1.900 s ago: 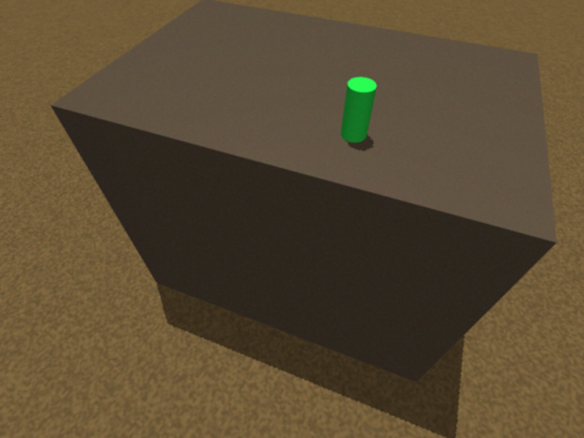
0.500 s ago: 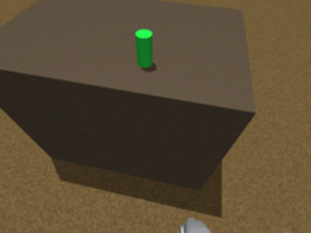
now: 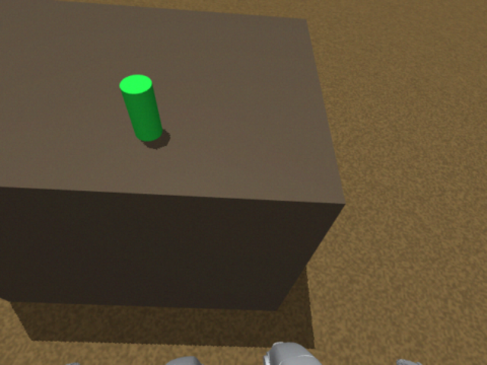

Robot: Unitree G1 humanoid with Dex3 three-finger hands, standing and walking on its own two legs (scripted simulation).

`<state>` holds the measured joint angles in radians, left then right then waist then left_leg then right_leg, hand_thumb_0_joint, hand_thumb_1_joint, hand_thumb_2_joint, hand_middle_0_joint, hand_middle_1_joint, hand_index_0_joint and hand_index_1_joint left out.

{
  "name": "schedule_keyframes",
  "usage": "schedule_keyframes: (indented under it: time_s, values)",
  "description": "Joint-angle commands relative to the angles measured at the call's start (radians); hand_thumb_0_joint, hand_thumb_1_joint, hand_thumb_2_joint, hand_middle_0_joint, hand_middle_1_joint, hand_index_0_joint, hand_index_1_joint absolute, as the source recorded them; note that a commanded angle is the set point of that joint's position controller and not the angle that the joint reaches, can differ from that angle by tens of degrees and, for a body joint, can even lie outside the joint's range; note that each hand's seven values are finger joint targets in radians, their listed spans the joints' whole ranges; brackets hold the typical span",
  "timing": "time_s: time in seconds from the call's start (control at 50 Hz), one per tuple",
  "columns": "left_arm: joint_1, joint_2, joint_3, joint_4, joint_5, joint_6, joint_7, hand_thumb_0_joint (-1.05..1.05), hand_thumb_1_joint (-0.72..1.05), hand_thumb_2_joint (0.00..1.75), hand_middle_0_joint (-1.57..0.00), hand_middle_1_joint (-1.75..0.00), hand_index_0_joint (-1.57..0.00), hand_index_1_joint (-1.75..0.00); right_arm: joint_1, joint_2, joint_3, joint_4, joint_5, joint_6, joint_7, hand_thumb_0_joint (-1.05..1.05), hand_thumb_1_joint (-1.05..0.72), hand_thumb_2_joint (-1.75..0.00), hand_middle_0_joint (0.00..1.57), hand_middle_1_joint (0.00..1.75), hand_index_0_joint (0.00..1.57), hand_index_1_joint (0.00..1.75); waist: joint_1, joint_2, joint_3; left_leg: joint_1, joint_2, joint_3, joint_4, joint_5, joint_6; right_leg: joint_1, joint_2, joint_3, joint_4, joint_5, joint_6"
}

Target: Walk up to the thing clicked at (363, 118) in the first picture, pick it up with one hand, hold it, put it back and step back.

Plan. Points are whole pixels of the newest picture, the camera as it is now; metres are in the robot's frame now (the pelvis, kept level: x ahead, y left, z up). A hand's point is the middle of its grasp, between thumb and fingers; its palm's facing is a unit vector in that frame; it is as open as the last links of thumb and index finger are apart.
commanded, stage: walk up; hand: left
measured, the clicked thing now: (142, 109) +0.52 +0.18 +0.09
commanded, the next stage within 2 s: stand in 1.60 s
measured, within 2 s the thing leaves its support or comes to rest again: neither
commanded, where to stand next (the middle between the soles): +0.06 +0.01 m, yaw -4 degrees
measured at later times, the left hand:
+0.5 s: hand (111, 357) +0.15 +0.23 -0.15, palm faces -0.11 -0.93 -0.36, open 7.4 cm
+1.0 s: hand out of the picture +0.11 +0.25 -0.14, palm faces -0.11 -0.94 -0.33, open 7.4 cm
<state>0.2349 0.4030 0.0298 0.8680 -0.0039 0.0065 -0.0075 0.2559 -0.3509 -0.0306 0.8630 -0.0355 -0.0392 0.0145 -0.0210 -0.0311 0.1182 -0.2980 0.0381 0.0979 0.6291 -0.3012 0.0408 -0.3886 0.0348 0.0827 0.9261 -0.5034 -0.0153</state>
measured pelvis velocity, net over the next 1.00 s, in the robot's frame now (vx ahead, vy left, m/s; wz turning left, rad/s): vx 0.00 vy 0.00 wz -0.11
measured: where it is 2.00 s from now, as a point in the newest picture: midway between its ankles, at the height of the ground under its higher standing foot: outside the picture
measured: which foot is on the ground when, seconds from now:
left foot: down 0.00-1.00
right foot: up 0.00-0.10, down 0.12-1.00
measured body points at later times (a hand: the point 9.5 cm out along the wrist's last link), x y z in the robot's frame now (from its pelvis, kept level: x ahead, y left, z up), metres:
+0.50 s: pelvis +0.01 -0.01 -0.01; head +0.05 -0.01 +0.44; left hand +0.16 +0.28 -0.12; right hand +0.08 -0.33 -0.13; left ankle +0.03 +0.13 -0.73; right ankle +0.02 -0.15 -0.73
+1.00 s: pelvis +0.00 +0.00 +0.02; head +0.01 +0.00 +0.47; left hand +0.11 +0.29 -0.11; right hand +0.06 -0.31 -0.11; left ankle +0.03 +0.13 -0.73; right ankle +0.02 -0.15 -0.73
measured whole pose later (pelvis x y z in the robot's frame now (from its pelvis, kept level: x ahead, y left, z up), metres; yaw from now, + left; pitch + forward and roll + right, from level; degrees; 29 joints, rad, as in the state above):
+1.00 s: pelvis +0.00 +0.00 +0.02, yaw -6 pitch -3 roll +0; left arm 0.09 0.35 0.02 1.12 0.00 0.00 -0.02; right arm 0.07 -0.36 -0.02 1.12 -0.01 -0.01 0.02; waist 0.00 0.00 0.08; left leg -0.16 0.04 0.04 0.39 -0.18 -0.02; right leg -0.19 0.00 0.12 0.40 -0.16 0.04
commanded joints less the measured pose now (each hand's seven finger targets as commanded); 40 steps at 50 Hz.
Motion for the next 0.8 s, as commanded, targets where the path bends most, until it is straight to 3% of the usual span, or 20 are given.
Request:
schedule_keyframes:
  time_s: [0.0,0.04,0.06,0.08,0.1,0.12,0.14,0.18,0.22,0.28,0.32,0.34,0.36,0.38,0.42,0.46,0.48,0.56,0.64,0.78]
  values:
    - [0.025,0.161,0.050,-0.061,0.003,-0.036,0.021,0.00,0.90,0.90,-0.20,-0.30,-0.20,-0.30,0.017,-0.294,-0.090,-0.072,0.011,-0.003,-0.029,0.00,-0.90,-0.90,0.20,0.30,0.20,0.30,-0.010,0.205,-0.156,0.205,0.220,-0.194,-0.104,0.673,0.150,0.006,-0.021,-0.095,-0.161,0.065,0.005]
    - [0.055,0.144,0.047,-0.046,0.006,-0.041,0.027,0.00,0.90,0.90,-0.20,-0.30,-0.20,-0.30,-0.011,-0.289,-0.087,-0.077,0.021,0.017,-0.026,0.00,-0.90,-0.90,0.20,0.30,0.20,0.30,0.015,0.190,-0.191,0.180,0.198,-0.162,-0.018,0.613,0.126,0.107,0.003,-0.127,-0.335,0.197,-0.007]
    - [0.066,0.151,0.051,-0.037,0.011,-0.049,0.031,0.00,0.90,0.90,-0.20,-0.30,-0.20,-0.30,-0.028,-0.272,-0.081,-0.081,0.030,0.028,-0.022,0.00,-0.90,-0.90,0.20,0.30,0.20,0.30,0.034,0.151,-0.200,0.134,0.176,-0.139,0.037,0.548,0.090,0.185,0.002,-0.114,-0.444,0.336,-0.016]
    - [0.061,0.197,0.065,-0.038,0.020,-0.058,0.038,0.00,0.90,0.90,-0.20,-0.30,-0.20,-0.30,-0.045,-0.235,-0.068,-0.089,0.036,0.031,-0.020,0.00,-0.90,-0.90,0.20,0.30,0.20,0.30,0.045,0.077,-0.209,0.031,0.151,-0.124,0.093,0.425,0.048,0.271,-0.057,-0.020,-0.451,0.451,-0.038]
    - [0.048,0.259,0.080,-0.054,0.030,-0.070,0.044,0.00,0.90,0.90,-0.20,-0.30,-0.20,-0.30,-0.046,-0.193,-0.053,-0.104,0.041,0.031,-0.018,0.00,-0.90,-0.90,0.20,0.30,0.20,0.30,0.042,-0.073,-0.213,-0.113,0.076,-0.080,0.198,0.239,-0.004,0.340,-0.223,0.241,-0.477,0.578,-0.099]
    - [0.029,0.282,0.077,-0.054,0.019,-0.072,0.043,0.00,0.90,0.90,-0.20,-0.30,-0.20,-0.30,-0.072,-0.180,-0.049,-0.104,0.040,0.044,-0.021,0.00,-0.90,-0.90,0.20,0.30,0.20,0.30,0.044,-0.136,-0.195,-0.148,0.003,-0.094,0.261,-0.257,-0.024,0.291,-0.384,0.401,-0.477,0.768,-0.244]
    - [0.007,0.291,0.075,-0.062,0.022,-0.075,0.045,0.00,0.90,0.90,-0.20,-0.30,-0.20,-0.30,-0.078,-0.218,-0.061,-0.088,0.029,0.054,-0.027,0.00,-0.90,-0.90,0.20,0.30,0.20,0.30,0.042,-0.125,-0.171,-0.134,0.034,-0.147,0.333,-0.330,-0.021,0.250,-0.402,0.415,-0.430,0.840,-0.296]
    - [-0.044,0.243,0.060,-0.056,0.012,-0.074,0.051,0.00,0.90,0.90,-0.20,-0.30,-0.20,-0.30,-0.073,-0.219,-0.060,-0.057,0.041,0.049,-0.026,0.00,-0.90,-0.90,0.20,0.30,0.20,0.30,0.027,-0.095,-0.157,-0.156,0.037,-0.168,0.304,-0.289,-0.021,0.280,-0.312,0.267,-0.389,0.932,-0.239]
    - [-0.050,0.234,0.055,-0.047,0.016,-0.071,0.053,0.00,0.90,0.90,-0.20,-0.30,-0.20,-0.30,-0.067,-0.221,-0.056,-0.034,0.046,0.041,-0.024,0.00,-0.90,-0.90,0.20,0.30,0.20,0.30,0.024,-0.158,-0.163,-0.101,0.022,-0.131,0.227,-0.215,-0.023,0.268,-0.255,0.200,-0.367,1.010,-0.184]
    - [-0.084,0.231,0.052,-0.051,0.015,-0.060,0.047,0.00,0.90,0.90,-0.20,-0.30,-0.20,-0.30,-0.065,-0.208,-0.052,-0.005,0.042,0.033,-0.023,0.00,-0.90,-0.90,0.20,0.30,0.20,0.30,0.019,-0.183,-0.190,-0.013,-0.005,-0.082,0.073,-0.140,-0.028,0.255,-0.210,0.141,-0.327,1.000,-0.161]
    - [-0.129,0.225,0.050,-0.053,0.004,-0.047,0.042,0.00,0.90,0.90,-0.20,-0.30,-0.20,-0.30,-0.046,-0.208,-0.056,0.026,0.037,0.023,-0.022,0.00,-0.90,-0.90,0.20,0.30,0.20,0.30,-0.006,-0.146,-0.200,0.116,-0.007,-0.075,-0.098,0.108,-0.024,0.180,-0.180,0.109,-0.292,0.856,-0.112]
    - [-0.142,0.206,0.047,-0.058,-0.001,-0.041,0.039,0.00,0.90,0.90,-0.20,-0.30,-0.20,-0.30,-0.042,-0.228,-0.064,0.033,0.029,0.017,-0.026,0.00,-0.90,-0.90,0.20,0.30,0.20,0.30,-0.010,-0.102,-0.206,0.184,0.037,-0.131,-0.133,0.253,-0.006,0.110,-0.163,0.113,-0.286,0.687,-0.077]
    - [-0.132,0.177,0.040,-0.052,-0.009,-0.036,0.035,0.00,0.90,0.90,-0.20,-0.30,-0.20,-0.30,-0.097,-0.281,-0.070,0.025,0.025,0.011,-0.026,0.00,-0.90,-0.90,0.20,0.30,0.20,0.30,0.016,0.036,-0.211,0.175,0.148,-0.269,-0.147,0.288,0.044,0.071,-0.093,0.068,-0.262,0.474,-0.029]
    - [-0.124,0.194,0.046,-0.013,-0.006,-0.030,0.037,0.00,0.90,0.90,-0.20,-0.30,-0.20,-0.30,-0.152,-0.305,-0.070,0.025,0.036,0.012,-0.022,0.00,-0.90,-0.90,0.20,0.30,0.20,0.30,0.035,0.094,-0.181,0.065,0.211,-0.332,-0.146,0.238,0.108,0.141,-0.052,0.012,-0.232,0.323,-0.019]
    - [-0.115,0.181,0.042,0.018,0.004,-0.034,0.031,0.00,0.90,0.90,-0.20,-0.30,-0.20,-0.30,-0.196,-0.271,-0.050,0.030,0.033,0.009,-0.019,0.00,-0.90,-0.90,0.20,0.30,0.20,0.30,0.051,0.090,-0.182,0.052,0.166,-0.249,-0.120,0.227,0.081,0.185,-0.068,0.041,-0.306,0.350,-0.032]
    - [-0.143,0.205,0.044,0.038,0.006,-0.041,0.023,0.00,0.90,0.90,-0.20,-0.30,-0.20,-0.30,-0.200,-0.249,-0.043,0.044,0.038,0.014,-0.020,0.00,-0.90,-0.90,0.20,0.30,0.20,0.30,0.033,0.079,-0.158,0.042,0.094,-0.179,-0.101,0.150,0.018,0.177,-0.109,0.097,-0.382,0.435,-0.057]
    - [-0.166,0.211,0.042,0.040,0.004,-0.041,0.020,0.00,0.90,0.90,-0.20,-0.30,-0.20,-0.30,-0.195,-0.242,-0.039,0.059,0.036,0.016,-0.018,0.00,-0.90,-0.90,0.20,0.30,0.20,0.30,0.023,0.072,-0.141,0.073,0.073,-0.158,-0.116,0.113,0.004,0.130,-0.126,0.122,-0.412,0.423,-0.060]
    - [-0.185,0.181,0.032,0.087,0.001,-0.035,0.016,0.00,0.90,0.90,-0.20,-0.30,-0.20,-0.30,-0.219,-0.240,-0.034,0.093,0.034,0.015,-0.014,0.00,-0.90,-0.90,0.20,0.30,0.20,0.30,0.029,0.079,-0.141,0.098,0.104,-0.189,-0.191,0.075,0.019,0.146,-0.103,0.090,-0.450,0.361,-0.041]
    - [-0.213,0.179,0.031,0.120,0.007,-0.036,0.010,0.00,0.90,0.90,-0.20,-0.30,-0.20,-0.30,-0.221,-0.226,-0.030,0.124,0.035,0.015,-0.013,0.00,-0.90,-0.90,0.20,0.30,0.20,0.30,0.015,0.017,-0.137,0.131,0.084,-0.160,-0.225,0.040,0.001,0.139,-0.120,0.118,-0.526,0.340,-0.038]
    - [-0.205,0.164,0.029,0.170,0.003,-0.031,0.004,0.00,0.90,0.90,-0.20,-0.30,-0.20,-0.30,-0.245,-0.225,-0.028,0.164,0.036,0.012,-0.010,0.00,-0.90,-0.90,0.20,0.30,0.20,0.30,0.025,0.013,-0.145,0.182,0.094,-0.157,-0.286,0.060,-0.007,0.164,-0.122,0.106,-0.587,0.354,-0.023]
